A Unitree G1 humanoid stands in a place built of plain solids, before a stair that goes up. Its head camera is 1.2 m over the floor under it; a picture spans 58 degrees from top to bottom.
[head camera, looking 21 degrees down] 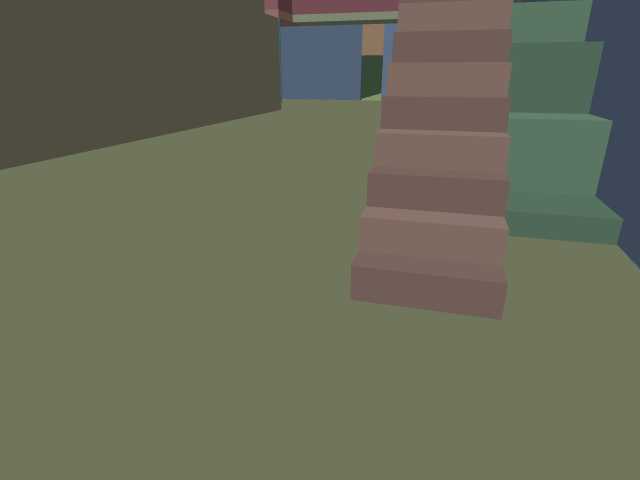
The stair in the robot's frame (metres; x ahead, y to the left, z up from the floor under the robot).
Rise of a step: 0.21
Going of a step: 0.23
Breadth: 0.81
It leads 16 degrees to the right of straight ahead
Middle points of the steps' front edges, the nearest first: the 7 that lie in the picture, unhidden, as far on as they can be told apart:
2.07 -0.56 0.21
2.28 -0.62 0.43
2.50 -0.68 0.64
2.72 -0.74 0.85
2.93 -0.80 1.06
3.15 -0.86 1.27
3.37 -0.92 1.49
